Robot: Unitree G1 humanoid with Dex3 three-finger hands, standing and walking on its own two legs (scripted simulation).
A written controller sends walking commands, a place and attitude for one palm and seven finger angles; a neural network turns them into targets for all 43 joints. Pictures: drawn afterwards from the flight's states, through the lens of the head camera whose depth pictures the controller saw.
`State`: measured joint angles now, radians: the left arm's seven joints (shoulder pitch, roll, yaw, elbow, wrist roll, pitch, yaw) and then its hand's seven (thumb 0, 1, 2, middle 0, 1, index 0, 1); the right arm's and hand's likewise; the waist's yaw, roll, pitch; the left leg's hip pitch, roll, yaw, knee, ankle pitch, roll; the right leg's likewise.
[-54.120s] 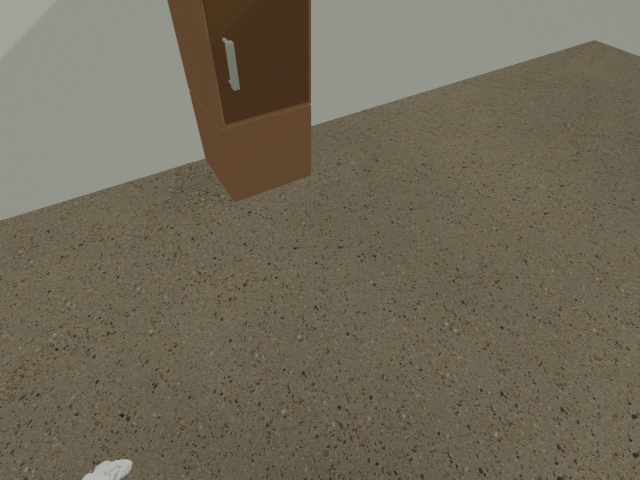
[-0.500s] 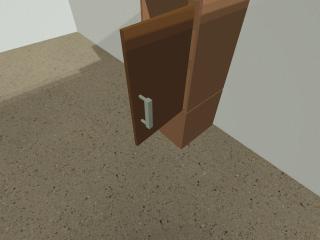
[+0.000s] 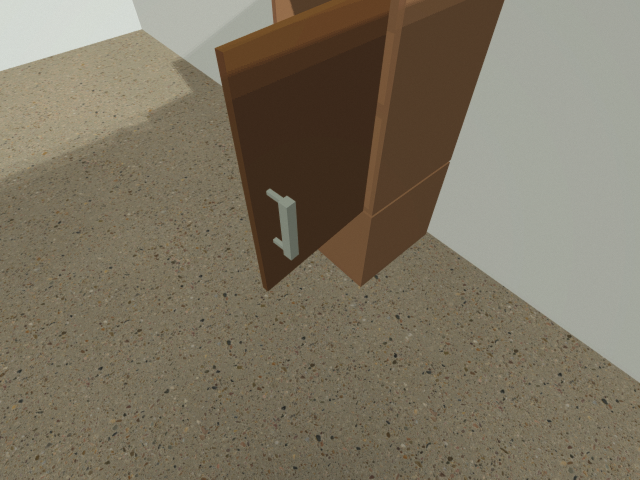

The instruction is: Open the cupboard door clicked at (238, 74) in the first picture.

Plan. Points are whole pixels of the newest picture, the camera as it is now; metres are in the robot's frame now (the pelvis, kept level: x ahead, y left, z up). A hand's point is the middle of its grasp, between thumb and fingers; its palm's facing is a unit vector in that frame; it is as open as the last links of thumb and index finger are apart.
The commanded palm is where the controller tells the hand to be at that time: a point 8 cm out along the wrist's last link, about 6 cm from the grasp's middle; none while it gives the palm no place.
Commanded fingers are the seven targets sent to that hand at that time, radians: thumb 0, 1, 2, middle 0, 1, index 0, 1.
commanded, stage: look to check the result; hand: left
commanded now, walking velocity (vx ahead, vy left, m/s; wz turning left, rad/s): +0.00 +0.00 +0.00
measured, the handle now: (281, 224) +0.59 +0.11 -0.12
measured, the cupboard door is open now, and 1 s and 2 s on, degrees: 95 95 95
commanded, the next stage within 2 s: stand and wait in 0.30 s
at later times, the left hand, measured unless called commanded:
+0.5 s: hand out of the picture +0.09 +0.21 -0.17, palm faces -0.01 -0.96 -0.29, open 7.3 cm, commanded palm none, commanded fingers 0.00 0.90 0.90 -0.20 -0.30 -0.20 -0.30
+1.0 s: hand out of the picture +0.06 +0.18 -0.17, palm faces -0.01 -0.96 -0.27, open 7.3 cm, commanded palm none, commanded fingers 0.00 0.90 0.90 -0.20 -0.30 -0.20 -0.30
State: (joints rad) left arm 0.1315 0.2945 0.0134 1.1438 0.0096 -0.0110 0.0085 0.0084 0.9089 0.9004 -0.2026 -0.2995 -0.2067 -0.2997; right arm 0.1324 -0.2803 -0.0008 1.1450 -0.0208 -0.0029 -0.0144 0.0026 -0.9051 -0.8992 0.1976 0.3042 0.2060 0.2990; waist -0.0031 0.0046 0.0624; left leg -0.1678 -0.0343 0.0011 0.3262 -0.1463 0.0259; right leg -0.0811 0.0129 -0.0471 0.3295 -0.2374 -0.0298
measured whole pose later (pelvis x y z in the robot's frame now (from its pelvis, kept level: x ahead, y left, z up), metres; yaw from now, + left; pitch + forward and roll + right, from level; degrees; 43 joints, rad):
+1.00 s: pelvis +0.02 -0.03 +0.00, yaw -1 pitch -2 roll +1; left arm 0.19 0.23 0.01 1.14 0.00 -0.01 0.02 0.01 0.91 0.90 -0.20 -0.30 -0.21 -0.30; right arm 0.18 -0.23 0.01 1.16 -0.02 0.01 -0.03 0.00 -0.91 -0.90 0.20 0.30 0.21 0.30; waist 0.00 0.00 0.05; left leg -0.11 0.00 0.01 0.32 -0.18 -0.01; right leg -0.01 0.05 -0.04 0.30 -0.25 -0.07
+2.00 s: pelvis +0.01 -0.02 +0.00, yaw -2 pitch -2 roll +1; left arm 0.17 0.26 0.01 1.13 0.01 -0.01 0.02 0.01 0.91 0.90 -0.20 -0.30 -0.21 -0.30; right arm 0.15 -0.26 0.00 1.15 -0.02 0.01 -0.02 0.00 -0.91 -0.90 0.20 0.30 0.21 0.30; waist 0.00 0.00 0.06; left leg -0.13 0.01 0.02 0.32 -0.16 -0.01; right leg -0.04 0.05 -0.03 0.31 -0.23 -0.06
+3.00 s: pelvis -0.03 -0.03 -0.01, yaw -31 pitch +1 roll -1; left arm 0.18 0.28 0.11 0.90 0.03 0.07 -0.03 0.01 0.91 0.90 -0.20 -0.30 -0.20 -0.30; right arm 0.15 -0.19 -0.02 0.90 -0.04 0.02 -0.04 0.00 -0.90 -0.90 0.20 0.30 0.21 0.30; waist 0.04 -0.05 0.09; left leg -0.23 0.06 0.02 0.48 -0.28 -0.02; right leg -0.52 0.06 0.04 1.10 -0.46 0.06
